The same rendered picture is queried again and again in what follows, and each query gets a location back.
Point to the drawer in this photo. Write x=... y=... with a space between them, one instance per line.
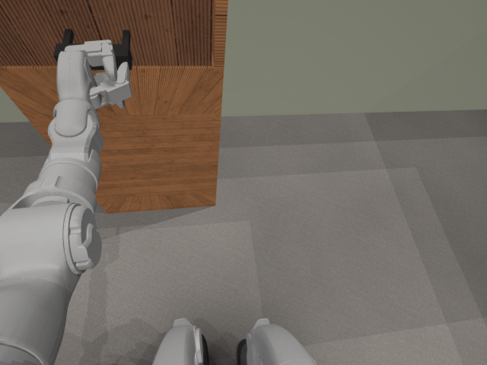
x=163 y=32

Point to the handle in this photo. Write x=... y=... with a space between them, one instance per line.
x=122 y=51

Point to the left robot upper arm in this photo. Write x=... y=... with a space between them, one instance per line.
x=43 y=252

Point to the robot left forearm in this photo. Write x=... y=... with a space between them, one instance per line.
x=72 y=170

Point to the robot right shin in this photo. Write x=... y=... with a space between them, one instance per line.
x=258 y=323

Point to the robot left hand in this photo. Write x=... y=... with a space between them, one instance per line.
x=75 y=79

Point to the cabinet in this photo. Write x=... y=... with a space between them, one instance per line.
x=160 y=151

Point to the right robot thigh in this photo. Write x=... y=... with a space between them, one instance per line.
x=273 y=345

